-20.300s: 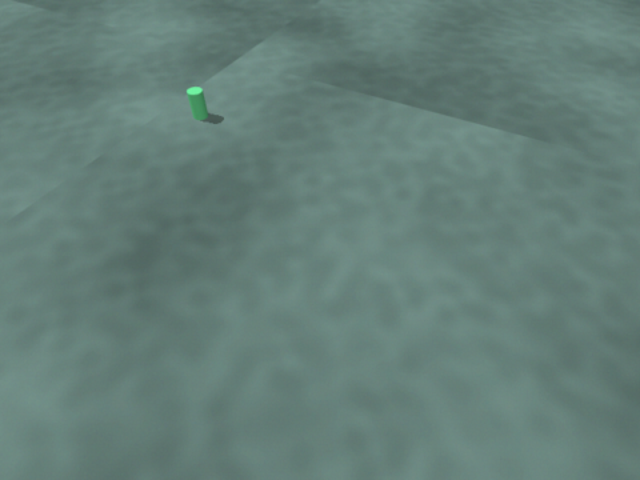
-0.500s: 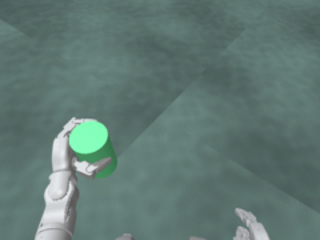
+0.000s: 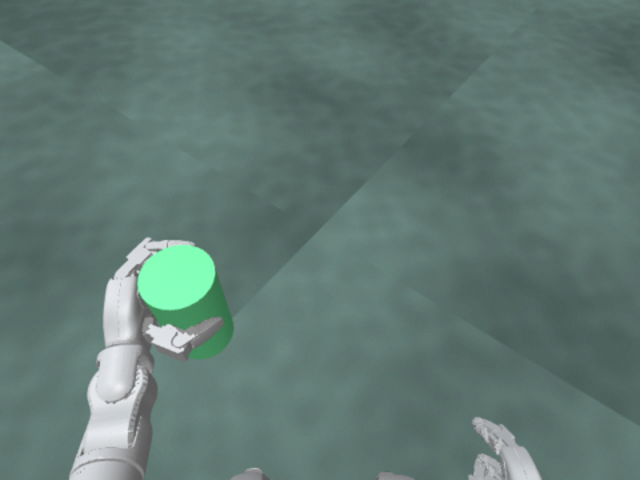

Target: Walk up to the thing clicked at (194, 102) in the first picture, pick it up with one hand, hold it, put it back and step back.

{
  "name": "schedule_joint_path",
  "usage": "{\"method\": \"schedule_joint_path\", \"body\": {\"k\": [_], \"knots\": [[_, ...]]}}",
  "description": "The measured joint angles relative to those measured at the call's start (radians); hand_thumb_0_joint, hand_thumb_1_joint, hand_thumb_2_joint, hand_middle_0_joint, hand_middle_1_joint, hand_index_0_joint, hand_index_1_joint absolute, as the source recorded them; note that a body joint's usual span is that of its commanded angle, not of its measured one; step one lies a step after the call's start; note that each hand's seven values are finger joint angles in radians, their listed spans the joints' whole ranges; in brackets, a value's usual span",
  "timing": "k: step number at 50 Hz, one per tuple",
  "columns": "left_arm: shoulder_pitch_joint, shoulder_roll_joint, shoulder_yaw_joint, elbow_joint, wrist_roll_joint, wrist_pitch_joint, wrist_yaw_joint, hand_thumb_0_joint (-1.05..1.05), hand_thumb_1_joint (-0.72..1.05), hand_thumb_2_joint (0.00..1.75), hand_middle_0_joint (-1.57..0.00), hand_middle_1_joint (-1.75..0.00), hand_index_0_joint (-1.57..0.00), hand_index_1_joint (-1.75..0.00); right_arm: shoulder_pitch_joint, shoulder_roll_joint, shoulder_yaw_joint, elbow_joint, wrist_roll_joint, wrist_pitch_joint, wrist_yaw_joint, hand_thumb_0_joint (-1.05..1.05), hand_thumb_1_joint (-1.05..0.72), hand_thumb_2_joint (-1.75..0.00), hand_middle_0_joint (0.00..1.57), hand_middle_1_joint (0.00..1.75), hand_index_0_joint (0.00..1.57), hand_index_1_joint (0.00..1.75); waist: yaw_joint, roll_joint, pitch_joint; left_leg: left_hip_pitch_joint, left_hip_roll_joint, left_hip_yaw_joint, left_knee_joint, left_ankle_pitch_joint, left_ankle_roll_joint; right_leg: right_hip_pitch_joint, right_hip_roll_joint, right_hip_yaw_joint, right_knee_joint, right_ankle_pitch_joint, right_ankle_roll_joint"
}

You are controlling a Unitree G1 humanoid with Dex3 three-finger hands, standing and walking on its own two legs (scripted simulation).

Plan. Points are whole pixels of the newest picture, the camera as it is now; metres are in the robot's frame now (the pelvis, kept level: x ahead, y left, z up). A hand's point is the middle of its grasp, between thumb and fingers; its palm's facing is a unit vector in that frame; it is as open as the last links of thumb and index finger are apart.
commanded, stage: hold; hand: left
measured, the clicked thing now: (192, 306) +0.33 +0.16 +0.02
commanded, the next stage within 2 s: crouch in 0.70 s
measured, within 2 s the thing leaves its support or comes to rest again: neither
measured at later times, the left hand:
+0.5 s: hand (182, 298) +0.33 +0.17 +0.04, palm faces +0.13 -0.99 -0.02, open 11.3 cm
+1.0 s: hand (184, 300) +0.33 +0.17 +0.03, palm faces +0.14 -0.99 -0.01, open 11.3 cm
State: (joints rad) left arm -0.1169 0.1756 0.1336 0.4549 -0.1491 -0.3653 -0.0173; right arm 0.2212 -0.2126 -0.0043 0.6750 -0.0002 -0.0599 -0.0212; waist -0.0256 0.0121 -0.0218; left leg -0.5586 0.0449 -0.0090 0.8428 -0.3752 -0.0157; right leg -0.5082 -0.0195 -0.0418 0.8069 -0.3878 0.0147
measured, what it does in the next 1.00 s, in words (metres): stands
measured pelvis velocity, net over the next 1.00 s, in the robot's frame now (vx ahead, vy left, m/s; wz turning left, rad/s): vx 0.00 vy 0.00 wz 0.00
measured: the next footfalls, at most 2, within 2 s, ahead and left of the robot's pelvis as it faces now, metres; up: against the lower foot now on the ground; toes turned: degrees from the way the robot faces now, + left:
none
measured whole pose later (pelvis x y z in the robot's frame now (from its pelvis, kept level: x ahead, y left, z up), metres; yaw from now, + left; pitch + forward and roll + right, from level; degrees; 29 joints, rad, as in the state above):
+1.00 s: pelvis +0.00 +0.00 +0.00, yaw +0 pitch +6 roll -2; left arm -0.15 0.17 0.14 0.51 -0.14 -0.39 0.00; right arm 0.22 -0.21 -0.01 0.68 0.00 -0.06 -0.01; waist -0.03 0.01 -0.03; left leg -0.60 0.04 -0.01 0.87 -0.39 -0.01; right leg -0.55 -0.02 -0.04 0.83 -0.40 0.02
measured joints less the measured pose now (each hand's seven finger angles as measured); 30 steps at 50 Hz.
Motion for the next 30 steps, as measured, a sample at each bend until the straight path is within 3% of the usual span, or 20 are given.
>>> {"method": "schedule_joint_path", "body": {"k": [30], "knots": [[-0.009, 0.0, -0.009, 0.002, 0.001, 0.002, 0.003, -0.02, -0.52, 1.08, -0.6, -0.97, -0.64, -0.98, 0.0, -0.001, 0.0, 0.002, 0.003, 0.003, -0.002, 0.01, -0.91, -0.9, 0.2, 0.3, 0.2, 0.3, 0.0, -0.001, -0.002, -0.002, -0.002, -0.003, -0.001, 0.001, 0.0, 0.0, -0.001, -0.002, -0.002, 0.001, 0.0]]}}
